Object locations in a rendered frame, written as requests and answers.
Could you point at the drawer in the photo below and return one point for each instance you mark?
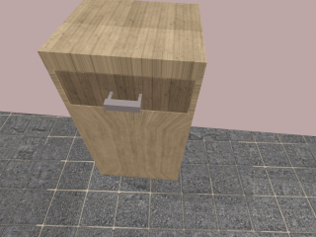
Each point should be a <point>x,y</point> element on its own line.
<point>161,94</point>

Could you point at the cabinet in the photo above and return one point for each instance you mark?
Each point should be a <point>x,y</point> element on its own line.
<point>131,37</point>

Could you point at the handle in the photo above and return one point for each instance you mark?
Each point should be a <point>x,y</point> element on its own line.
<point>122,105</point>

